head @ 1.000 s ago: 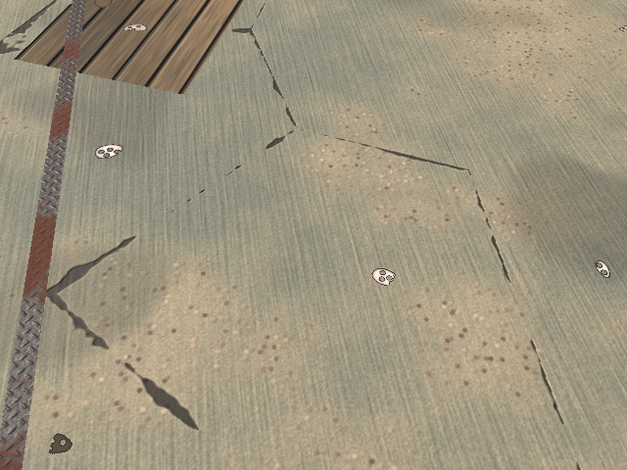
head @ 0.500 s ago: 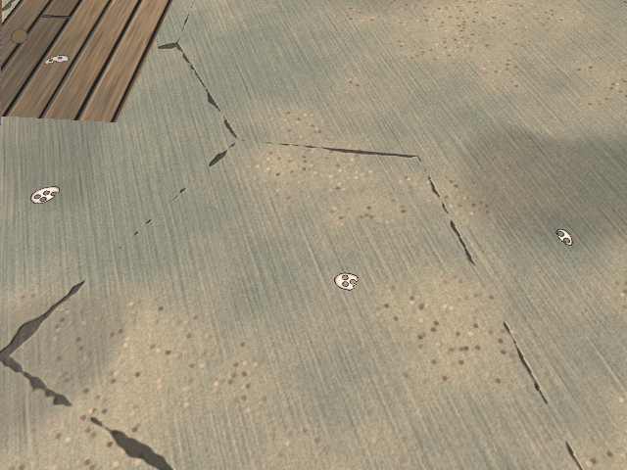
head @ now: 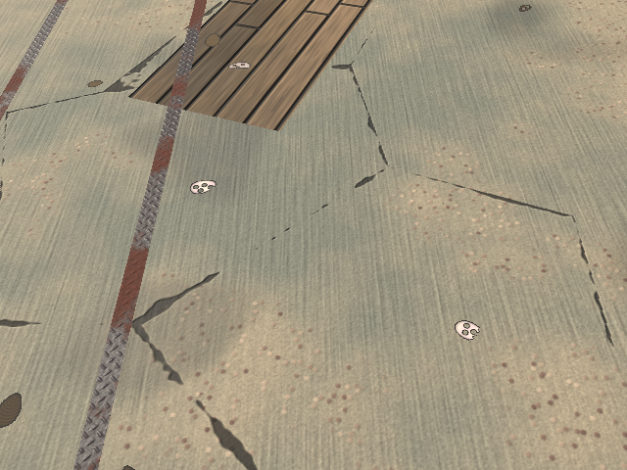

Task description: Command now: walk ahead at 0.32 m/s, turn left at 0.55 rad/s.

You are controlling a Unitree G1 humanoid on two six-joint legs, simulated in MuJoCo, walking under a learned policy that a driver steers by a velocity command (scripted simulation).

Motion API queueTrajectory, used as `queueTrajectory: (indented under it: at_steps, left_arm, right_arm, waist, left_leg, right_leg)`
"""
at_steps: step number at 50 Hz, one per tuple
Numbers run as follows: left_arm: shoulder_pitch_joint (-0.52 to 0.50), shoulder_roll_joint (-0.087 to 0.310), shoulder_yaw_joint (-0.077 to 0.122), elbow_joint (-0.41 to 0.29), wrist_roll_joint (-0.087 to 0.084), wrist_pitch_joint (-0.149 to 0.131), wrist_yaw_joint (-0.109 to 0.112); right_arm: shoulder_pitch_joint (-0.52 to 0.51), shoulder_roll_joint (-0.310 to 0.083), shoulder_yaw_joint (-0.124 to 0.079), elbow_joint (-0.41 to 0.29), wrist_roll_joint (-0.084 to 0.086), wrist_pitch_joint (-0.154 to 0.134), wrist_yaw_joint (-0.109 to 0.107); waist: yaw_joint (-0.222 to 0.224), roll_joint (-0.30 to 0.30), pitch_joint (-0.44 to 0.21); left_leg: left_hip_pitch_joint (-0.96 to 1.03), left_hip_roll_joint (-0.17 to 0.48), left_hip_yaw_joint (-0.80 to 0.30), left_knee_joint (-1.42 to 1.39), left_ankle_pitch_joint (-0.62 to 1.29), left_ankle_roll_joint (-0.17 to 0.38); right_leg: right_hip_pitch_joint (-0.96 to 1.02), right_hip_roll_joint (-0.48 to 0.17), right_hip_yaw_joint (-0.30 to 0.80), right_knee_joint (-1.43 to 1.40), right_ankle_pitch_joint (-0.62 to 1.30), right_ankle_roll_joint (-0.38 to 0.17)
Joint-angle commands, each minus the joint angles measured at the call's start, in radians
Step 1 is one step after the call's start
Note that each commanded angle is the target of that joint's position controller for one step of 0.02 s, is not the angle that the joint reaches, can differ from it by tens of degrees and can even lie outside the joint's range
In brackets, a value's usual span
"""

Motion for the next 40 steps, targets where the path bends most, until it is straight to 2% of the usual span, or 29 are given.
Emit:
queueTrajectory:
  at_steps: [1,4,8,11,13,14,15,16,17,18,19,20,21,22,23,24,26,28,31,33,35,38,40]
  left_arm:
    - [-0.013,0.123,0.027,-0.063,0.004,-0.037,0.007]
    - [0.033,0.139,0.033,-0.044,0.003,-0.035,0.001]
    - [0.046,0.172,0.041,-0.022,-0.005,-0.028,-0.006]
    - [0.078,0.189,0.047,0.008,-0.018,-0.021,-0.009]
    - [0.085,0.201,0.051,0.024,-0.029,-0.014,-0.013]
    - [0.087,0.208,0.051,0.031,-0.035,-0.011,-0.015]
    - [0.087,0.223,0.054,0.038,-0.039,-0.008,-0.015]
    - [0.082,0.239,0.056,0.043,-0.042,-0.004,-0.013]
    - [0.083,0.228,0.047,0.05,-0.045,-0.003,-0.01]
    - [0.08,0.195,0.028,0.037,-0.033,-0.012,-0.008]
    - [0.172,0.045,-0.024,-0.016,0.0,-0.028,-0.023]
    - [0.098,0.139,-0.004,0.009,-0.041,-0.054,-0.029]
    - [-0.008,0.191,0.016,-0.035,-0.078,-0.059,-0.033]
    - [-0.036,0.172,0.009,-0.047,-0.071,-0.061,-0.028]
    - [-0.039,0.162,0.011,-0.037,-0.047,-0.056,-0.025]
    - [0.003,0.157,0.015,-0.021,-0.042,-0.04,-0.026]
    - [0.06,0.12,0.012,0.009,-0.046,-0.01,-0.027]
    - [0.046,0.099,0.012,0.008,-0.044,0.009,-0.023]
    - [-0.028,0.086,0.011,-0.018,-0.038,0.007,-0.023]
    - [-0.083,0.073,0.005,-0.033,-0.034,-0.002,-0.035]
    - [-0.158,0.052,-0.006,-0.059,-0.031,-0.005,-0.049]
    - [-0.248,0.04,-0.016,-0.107,-0.031,-0.008,-0.071]
    - [-0.281,0.046,-0.015,-0.14,-0.031,-0.01,-0.087]
  right_arm:
    - [-0.065,-0.049,-0.011,-0.079,0.008,-0.031,0.015]
    - [-0.114,-0.034,-0.003,-0.108,0.01,-0.037,0.025]
    - [-0.183,-0.004,0.016,-0.14,0.009,-0.043,0.05]
    - [-0.241,0.013,0.03,-0.166,0.013,-0.048,0.071]
    - [-0.259,0.011,0.032,-0.181,0.016,-0.049,0.083]
    - [-0.255,0.006,0.03,-0.185,0.015,-0.049,0.086]
    - [-0.227,-0.01,0.022,-0.185,0.012,-0.049,0.087]
    - [-0.144,-0.04,0.004,-0.169,0.009,-0.046,0.084]
    - [0.023,-0.079,-0.022,-0.121,0.011,-0.045,0.075]
    - [0.193,-0.135,-0.049,-0.081,0.011,-0.035,0.055]
    - [0.217,-0.252,-0.058,-0.071,0.004,-0.041,0.041]
    - [0.247,-0.168,-0.033,-0.09,-0.009,-0.053,0.04]
    - [0.196,-0.128,-0.015,-0.068,-0.02,-0.066,0.047]
    - [0.136,-0.104,-0.008,-0.055,-0.012,-0.073,0.048]
    - [0.078,-0.067,0.003,-0.05,-0.012,-0.079,0.049]
    - [0.037,-0.039,0.011,-0.052,-0.019,-0.089,0.05]
    - [0.008,-0.029,0.009,-0.035,-0.023,-0.112,0.049]
    - [0.003,-0.035,0.005,-0.01,-0.028,-0.129,0.047]
    - [0.022,-0.037,0.004,0.021,-0.035,-0.133,0.035]
    - [0.019,-0.048,0.003,0.031,-0.031,-0.131,0.027]
    - [0.047,-0.067,-0.001,0.049,-0.025,-0.126,0.019]
    - [0.103,-0.09,-0.009,0.083,-0.014,-0.106,0.012]
    - [0.114,-0.104,-0.014,0.094,-0.007,-0.086,0.007]
  waist:
    - [0.021,-0.127,0.078]
    - [0.049,-0.126,0.096]
    - [0.071,-0.133,0.126]
    - [0.088,-0.119,0.156]
    - [0.08,-0.121,0.157]
    - [0.065,-0.126,0.143]
    - [0.035,-0.144,0.107]
    - [-0.025,-0.155,0.04]
    - [-0.12,-0.128,-0.061]
    - [-0.204,-0.084,-0.153]
    - [-0.105,0.209,-0.294]
    - [-0.181,0.096,-0.408]
    - [-0.174,0.071,-0.232]
    - [-0.129,0.043,-0.13]
    - [-0.09,0.028,-0.068]
    - [-0.049,0.051,-0.04]
    - [-0.013,0.046,-0.018]
    - [-0.001,0.024,0.033]
    - [-0.018,0.022,0.077]
    - [-0.035,0.016,0.091]
    - [-0.068,0.0,0.114]
    - [-0.103,-0.015,0.142]
    - [-0.103,-0.008,0.137]
  left_leg:
    - [-0.26,0.065,-0.017,0.06,0.12,-0.022]
    - [-0.29,0.08,-0.004,-0.044,0.167,-0.037]
    - [-0.228,0.105,0.062,-0.231,0.222,-0.031]
    - [-0.186,0.107,0.119,-0.338,0.193,0.005]
    - [-0.14,0.095,0.153,-0.399,0.142,0.043]
    - [-0.077,0.071,0.173,-0.43,0.105,0.067]
    - [0.015,0.034,0.197,-0.45,0.065,0.093]
    - [0.156,-0.011,0.219,-0.479,0.052,0.123]
    - [0.418,-0.052,0.222,-0.555,0.136,0.163]
    - [0.737,0.021,0.096,-0.541,0.153,0.196]
    - [1.058,0.358,-0.467,-0.611,-0.018,0.356]
    - [1.023,0.438,-0.665,-0.753,-0.061,0.389]
    - [0.896,0.4,-0.467,-0.771,0.034,0.332]
    - [0.746,0.356,-0.318,-0.782,0.121,0.297]
    - [0.629,0.31,-0.219,-0.808,0.176,0.272]
    - [0.544,0.275,-0.138,-0.848,0.209,0.254]
    - [0.466,0.261,-0.055,-0.913,0.27,0.253]
    - [0.424,0.25,0.039,-0.942,0.355,0.239]
    - [0.446,0.223,0.14,-0.96,0.401,0.212]
    - [0.46,0.207,0.198,-0.971,0.398,0.189]
    - [0.496,0.223,0.227,-0.984,0.41,0.179]
    - [0.627,0.268,0.252,-0.947,0.485,0.174]
    - [0.706,0.29,0.27,-0.888,0.599,0.167]
  right_leg:
    - [0.123,-0.254,0.215,-0.242,-0.069,-0.111]
    - [0.166,-0.268,0.148,-0.25,0.024,-0.127]
    - [0.159,-0.28,0.038,-0.252,0.136,-0.126]
    - [0.18,-0.299,-0.019,-0.241,0.184,-0.122]
    - [0.207,-0.31,-0.052,-0.21,0.267,-0.109]
    - [0.207,-0.313,-0.067,-0.176,0.398,-0.104]
    - [0.209,-0.315,-0.086,-0.112,0.616,-0.097]
    - [0.203,-0.31,-0.114,0.012,0.837,-0.086]
    - [0.127,-0.283,-0.148,0.196,0.922,-0.063]
    - [-0.109,-0.248,-0.149,0.442,0.698,-0.027]
    - [-0.514,-0.077,-0.106,0.843,-0.243,0.037]
    - [-0.56,-0.038,0.125,0.987,-0.322,0.027]
    - [-0.633,-0.076,0.13,1.009,-0.237,0.016]
    - [-0.615,-0.124,0.118,0.943,-0.146,0.009]
    - [-0.577,-0.154,0.117,0.882,-0.083,0.014]
    - [-0.51,-0.174,0.132,0.851,-0.024,0.019]
    - [-0.452,-0.169,0.134,0.834,0.034,0.037]
    - [-0.486,-0.157,0.153,0.791,0.081,0.053]
    - [-0.556,-0.131,0.171,0.644,0.229,0.066]
    - [-0.537,-0.119,0.14,0.496,0.343,0.06]
    - [-0.535,-0.113,0.091,0.39,0.39,0.049]
    - [-0.596,-0.106,0.055,0.293,0.353,0.021]
    - [-0.613,-0.09,0.018,0.258,0.272,-0.003]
